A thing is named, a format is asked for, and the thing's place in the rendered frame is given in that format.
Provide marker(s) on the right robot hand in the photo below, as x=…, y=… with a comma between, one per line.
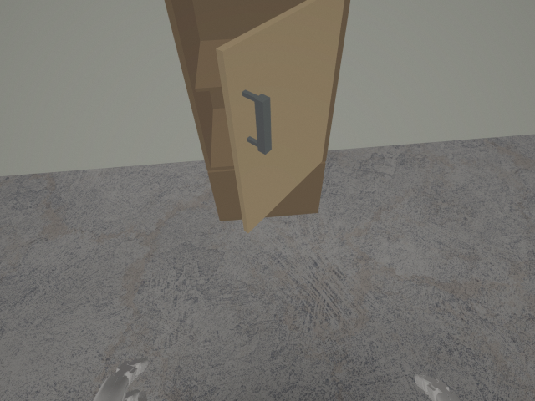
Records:
x=436, y=389

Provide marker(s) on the handle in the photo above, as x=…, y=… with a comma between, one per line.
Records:
x=263, y=121

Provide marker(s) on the left robot hand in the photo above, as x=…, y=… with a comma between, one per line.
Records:
x=114, y=388

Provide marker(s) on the cupboard door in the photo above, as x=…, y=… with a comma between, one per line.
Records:
x=290, y=58

